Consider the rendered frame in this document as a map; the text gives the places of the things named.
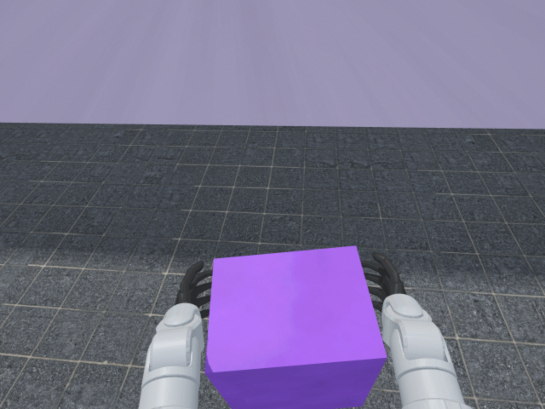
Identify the left robot forearm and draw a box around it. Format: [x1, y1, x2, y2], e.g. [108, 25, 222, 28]
[139, 303, 204, 409]

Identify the right robot forearm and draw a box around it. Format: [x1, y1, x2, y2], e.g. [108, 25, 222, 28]
[381, 294, 473, 409]

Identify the left robot hand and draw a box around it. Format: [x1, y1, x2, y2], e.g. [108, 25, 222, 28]
[175, 261, 213, 319]

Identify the right robot hand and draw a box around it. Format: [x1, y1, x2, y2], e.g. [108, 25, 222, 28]
[361, 251, 407, 312]

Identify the carton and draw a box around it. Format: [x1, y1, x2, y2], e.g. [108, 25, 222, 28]
[204, 245, 387, 409]

